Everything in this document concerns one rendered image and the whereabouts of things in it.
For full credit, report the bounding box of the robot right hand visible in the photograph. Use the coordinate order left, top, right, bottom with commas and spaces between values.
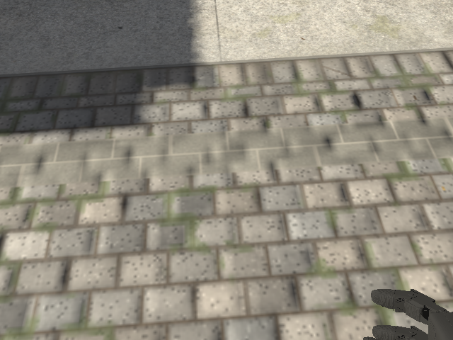
363, 289, 453, 340

